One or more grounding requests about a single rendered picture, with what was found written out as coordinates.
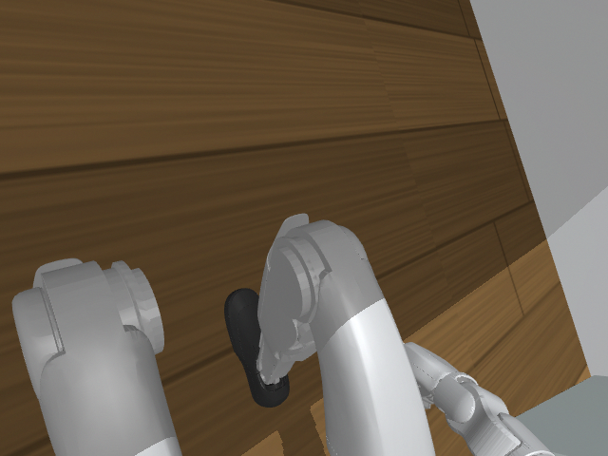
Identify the right robot foot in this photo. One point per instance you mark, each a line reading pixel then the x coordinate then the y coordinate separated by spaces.
pixel 240 312

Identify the right robot arm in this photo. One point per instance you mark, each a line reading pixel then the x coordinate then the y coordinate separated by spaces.
pixel 483 420

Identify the right robot hand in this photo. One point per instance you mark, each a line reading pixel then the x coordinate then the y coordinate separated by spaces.
pixel 429 369

